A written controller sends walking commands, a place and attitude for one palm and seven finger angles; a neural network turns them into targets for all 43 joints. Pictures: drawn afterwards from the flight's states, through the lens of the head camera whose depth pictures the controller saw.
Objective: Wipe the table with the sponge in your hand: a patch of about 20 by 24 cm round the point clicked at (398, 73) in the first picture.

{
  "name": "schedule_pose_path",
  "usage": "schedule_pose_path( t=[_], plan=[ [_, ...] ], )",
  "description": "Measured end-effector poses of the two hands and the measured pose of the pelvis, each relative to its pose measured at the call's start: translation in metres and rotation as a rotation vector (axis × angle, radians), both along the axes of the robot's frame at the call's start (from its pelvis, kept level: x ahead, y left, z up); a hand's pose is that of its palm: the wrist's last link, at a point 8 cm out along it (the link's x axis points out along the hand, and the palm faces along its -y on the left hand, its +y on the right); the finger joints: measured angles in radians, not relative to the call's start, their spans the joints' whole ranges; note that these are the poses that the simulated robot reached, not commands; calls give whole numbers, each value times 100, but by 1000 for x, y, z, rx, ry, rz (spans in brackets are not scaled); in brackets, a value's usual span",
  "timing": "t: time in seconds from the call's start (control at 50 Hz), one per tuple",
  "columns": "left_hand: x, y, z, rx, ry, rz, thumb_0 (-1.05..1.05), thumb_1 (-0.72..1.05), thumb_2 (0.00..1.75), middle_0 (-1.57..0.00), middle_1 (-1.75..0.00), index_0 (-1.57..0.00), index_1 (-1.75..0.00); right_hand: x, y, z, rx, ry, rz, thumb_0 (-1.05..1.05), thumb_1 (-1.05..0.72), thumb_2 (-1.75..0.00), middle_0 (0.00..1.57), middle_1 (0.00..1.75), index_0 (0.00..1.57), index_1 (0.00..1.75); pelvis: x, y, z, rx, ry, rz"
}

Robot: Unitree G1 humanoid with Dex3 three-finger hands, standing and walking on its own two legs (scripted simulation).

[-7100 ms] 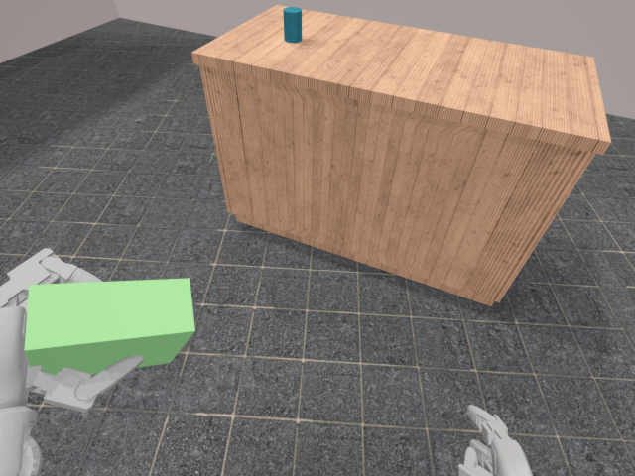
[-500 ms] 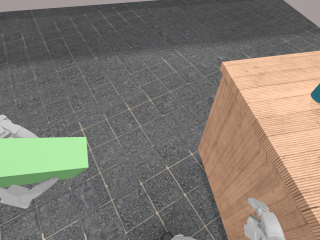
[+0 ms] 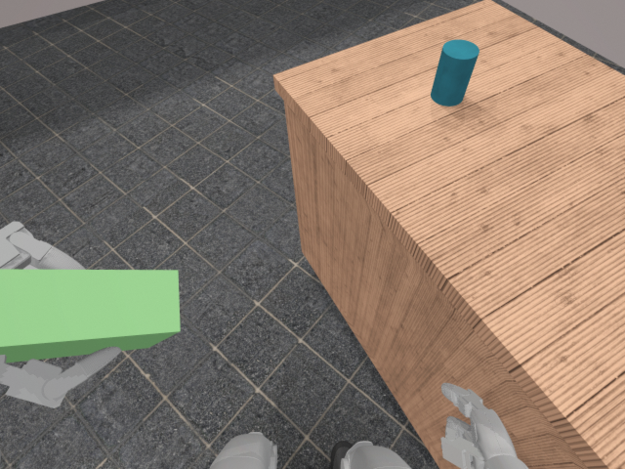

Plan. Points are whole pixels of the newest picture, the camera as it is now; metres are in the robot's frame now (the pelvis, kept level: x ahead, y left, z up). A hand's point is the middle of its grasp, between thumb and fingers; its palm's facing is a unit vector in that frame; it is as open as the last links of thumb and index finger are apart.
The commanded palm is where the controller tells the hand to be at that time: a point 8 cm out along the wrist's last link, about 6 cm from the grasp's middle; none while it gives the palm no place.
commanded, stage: turn to face it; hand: left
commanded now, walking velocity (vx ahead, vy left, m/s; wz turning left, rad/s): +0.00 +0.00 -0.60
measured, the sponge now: (114, 315) +0.23 +0.19 +0.15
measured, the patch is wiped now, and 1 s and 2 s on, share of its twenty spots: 0.00 0.00 0.00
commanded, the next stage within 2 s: none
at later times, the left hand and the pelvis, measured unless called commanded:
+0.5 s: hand (198, 309) +0.24 +0.11 +0.16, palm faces +0.11 -0.86 -0.49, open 9.8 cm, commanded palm +0.18 +0.18 +0.19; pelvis -0.06 -0.04 -0.01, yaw -17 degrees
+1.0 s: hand (240, 333) +0.21 +0.07 +0.17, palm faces -0.12 -0.88 -0.45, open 9.8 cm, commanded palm +0.19 +0.12 +0.19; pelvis -0.10 -0.02 +0.00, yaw -35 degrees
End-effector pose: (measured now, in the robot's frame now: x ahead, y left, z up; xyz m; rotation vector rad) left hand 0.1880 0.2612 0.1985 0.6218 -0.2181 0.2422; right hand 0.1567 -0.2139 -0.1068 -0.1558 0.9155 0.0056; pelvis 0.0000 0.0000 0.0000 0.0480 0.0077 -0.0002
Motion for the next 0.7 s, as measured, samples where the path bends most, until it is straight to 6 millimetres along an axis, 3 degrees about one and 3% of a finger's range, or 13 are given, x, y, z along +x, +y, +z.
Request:
schedule_pose_path(
  t=[0.1,0.3,0.36,0.46,0.54,0.62,0.7],
  plan=[
    [-6,-3,8,15,-19,-15,0,-45,100,-79,-134,-76,-135,-21,-11,8,-6,11,-51,2,-91,-90,20,30,26,30,-9,-3,4,12,27,-57],
    [-6,-15,-10,-65,-36,-40,0,-45,100,-79,-134,-76,-135,-48,-16,15,8,-95,-162,2,-91,-90,20,30,25,30,-32,-5,-2,-6,-3,-170],
    [0,-35,-13,-77,-19,-66,0,-45,100,-79,-134,-76,-135,-58,-21,14,43,-133,-191,2,-91,-90,20,30,24,30,-35,-13,-3,-27,-11,-228],
    [17,-88,-15,-39,-52,-187,0,-45,100,-79,-134,-76,-136,-77,-36,0,92,-179,-178,2,-91,-90,20,30,27,30,-49,-39,-16,-58,-26,-276],
    [23,-119,-12,-52,-25,-290,0,-45,100,-79,-134,-76,-136,-100,-50,0,93,-119,-210,2,-91,-90,20,30,31,30,-65,-46,-9,-29,-19,-331],
    [16,-138,-1,-15,5,-377,0,-45,100,-79,-134,-76,-136,-129,-64,4,81,-64,-297,2,-91,-90,20,30,32,30,-71,-47,0,-14,-2,-383],
    [12,-139,9,15,5,-413,0,-45,100,-79,-134,-76,-136,-159,-77,7,45,-18,-384,2,-91,-90,20,30,31,30,-76,-45,5,-1,14,-432]
  ],
)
